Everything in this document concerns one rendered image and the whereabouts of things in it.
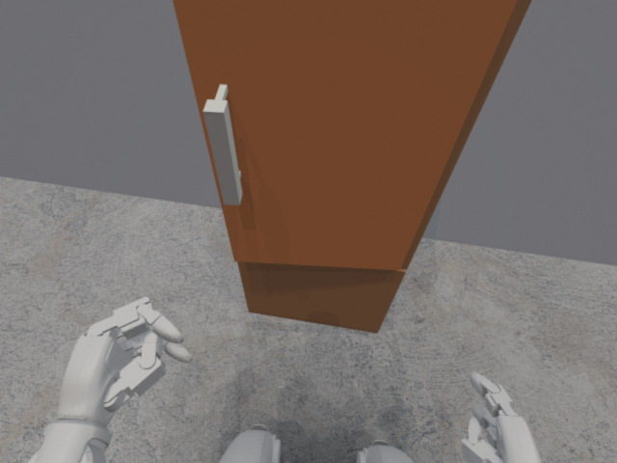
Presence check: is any cupboard door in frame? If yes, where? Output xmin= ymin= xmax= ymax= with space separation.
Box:
xmin=173 ymin=0 xmax=518 ymax=270

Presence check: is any right robot hand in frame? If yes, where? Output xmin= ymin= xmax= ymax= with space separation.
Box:
xmin=462 ymin=372 xmax=541 ymax=463

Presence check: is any left robot forearm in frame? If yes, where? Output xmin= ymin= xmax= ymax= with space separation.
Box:
xmin=28 ymin=420 xmax=112 ymax=463

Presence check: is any handle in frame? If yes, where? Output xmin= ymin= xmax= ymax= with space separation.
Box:
xmin=203 ymin=84 xmax=243 ymax=205

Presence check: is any left robot hand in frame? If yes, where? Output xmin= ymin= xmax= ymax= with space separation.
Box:
xmin=58 ymin=297 xmax=193 ymax=427

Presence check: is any robot left thigh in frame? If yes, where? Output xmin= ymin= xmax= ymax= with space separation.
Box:
xmin=219 ymin=430 xmax=281 ymax=463

